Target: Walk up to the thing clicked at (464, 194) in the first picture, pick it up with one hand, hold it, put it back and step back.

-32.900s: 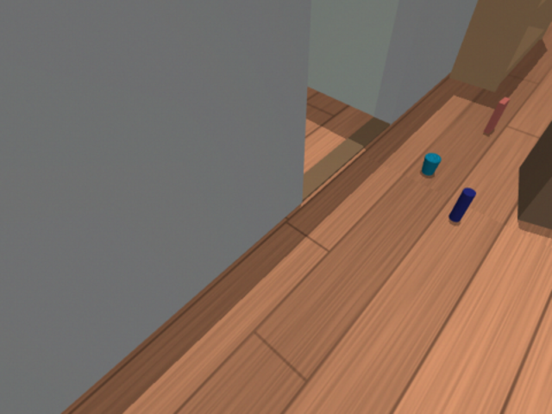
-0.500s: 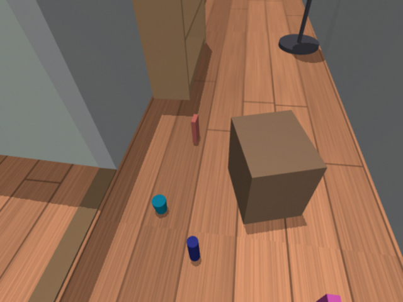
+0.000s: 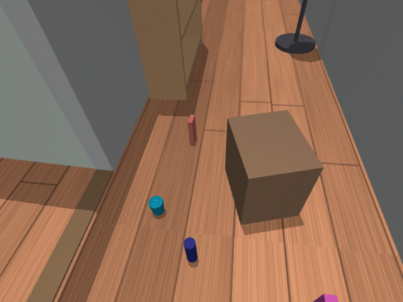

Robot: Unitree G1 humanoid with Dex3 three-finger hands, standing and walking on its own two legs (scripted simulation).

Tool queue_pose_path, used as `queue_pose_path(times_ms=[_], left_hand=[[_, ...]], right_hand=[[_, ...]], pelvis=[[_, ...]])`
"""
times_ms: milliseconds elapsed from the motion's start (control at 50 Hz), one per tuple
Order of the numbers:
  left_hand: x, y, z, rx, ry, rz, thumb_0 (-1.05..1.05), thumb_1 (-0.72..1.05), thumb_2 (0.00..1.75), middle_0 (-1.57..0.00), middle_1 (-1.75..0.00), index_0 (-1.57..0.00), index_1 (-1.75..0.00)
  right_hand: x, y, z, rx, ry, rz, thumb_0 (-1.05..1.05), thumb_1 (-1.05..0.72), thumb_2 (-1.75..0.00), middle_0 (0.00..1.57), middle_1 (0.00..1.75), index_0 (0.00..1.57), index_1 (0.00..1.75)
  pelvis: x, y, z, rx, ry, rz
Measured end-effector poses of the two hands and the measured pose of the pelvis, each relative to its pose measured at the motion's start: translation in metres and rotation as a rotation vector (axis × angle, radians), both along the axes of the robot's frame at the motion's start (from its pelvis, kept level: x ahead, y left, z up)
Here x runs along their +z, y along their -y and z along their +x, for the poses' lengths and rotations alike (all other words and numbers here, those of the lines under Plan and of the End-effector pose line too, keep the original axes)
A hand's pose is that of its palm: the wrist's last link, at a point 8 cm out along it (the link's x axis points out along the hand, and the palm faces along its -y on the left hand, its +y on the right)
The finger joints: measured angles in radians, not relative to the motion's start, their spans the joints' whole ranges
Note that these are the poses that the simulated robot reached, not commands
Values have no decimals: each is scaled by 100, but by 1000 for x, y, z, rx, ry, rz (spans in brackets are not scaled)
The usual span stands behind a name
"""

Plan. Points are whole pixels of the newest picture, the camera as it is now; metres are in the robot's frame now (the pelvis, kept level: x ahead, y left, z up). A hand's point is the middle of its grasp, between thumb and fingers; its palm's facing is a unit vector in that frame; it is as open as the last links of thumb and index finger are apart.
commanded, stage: stand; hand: left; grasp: from the side
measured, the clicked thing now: (190, 250) +0.48 +0.11 -0.70
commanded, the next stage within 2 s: step back in 0.62 s
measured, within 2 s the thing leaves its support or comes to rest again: neither
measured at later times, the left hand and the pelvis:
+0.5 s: hand out of the picture +0.07 +0.24 -0.16, palm faces +0.00 -0.94 -0.35, open 7.3 cm; pelvis +0.00 -0.01 +0.00, yaw +0 degrees
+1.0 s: hand out of the picture +0.10 +0.32 -0.18, palm faces -0.03 -0.93 -0.37, open 7.3 cm; pelvis -0.06 +0.05 -0.02, yaw -1 degrees
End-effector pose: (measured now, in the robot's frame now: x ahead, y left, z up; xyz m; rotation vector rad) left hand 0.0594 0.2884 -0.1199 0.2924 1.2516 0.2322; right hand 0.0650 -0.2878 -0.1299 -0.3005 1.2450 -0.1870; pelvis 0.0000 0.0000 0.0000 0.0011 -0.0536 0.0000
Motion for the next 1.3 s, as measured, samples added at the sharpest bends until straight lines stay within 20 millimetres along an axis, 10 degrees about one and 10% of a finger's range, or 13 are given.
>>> queue_pose_path(times_ms=[660, 800, 980, 1300], left_hand=[[2, 2, 8, -6, 17, 1, 0, 91, 89, -21, -30, -20, -30], [-2, -23, 9, -46, 30, 37, 0, 91, 89, -21, -30, -21, -30], [-27, -69, 30, -84, 114, 30, 0, 91, 89, -21, -30, -20, -30], [-21, -76, -42, -150, 22, 36, 0, 91, 89, -21, -30, -20, -30]], right_hand=[[1, 13, -3, -15, -5, -1, 0, -91, -90, 21, 30, 20, 30], [3, 15, -11, -28, 1, -42, 0, -91, -90, 21, 30, 20, 30], [7, -14, -68, -27, -72, -128, 0, -91, -90, 21, 30, 20, 30], [-5, -52, -108, -79, 53, -68, 0, -90, -90, 21, 30, 20, 30]], pelvis=[[-1, 7, -2, -8, -14, -3], [-8, -9, -28, -27, -25, 3], [-25, -50, -57, -16, -27, -2], [-24, -70, -106, -88, -17, 6]])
